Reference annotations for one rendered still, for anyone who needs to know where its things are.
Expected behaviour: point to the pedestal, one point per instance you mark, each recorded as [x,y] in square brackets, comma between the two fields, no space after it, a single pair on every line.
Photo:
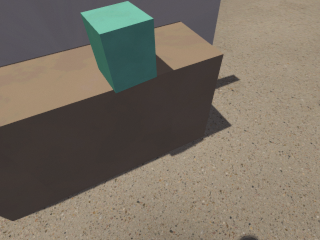
[64,129]

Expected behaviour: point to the carton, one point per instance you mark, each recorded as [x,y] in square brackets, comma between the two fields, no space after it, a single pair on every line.
[122,38]

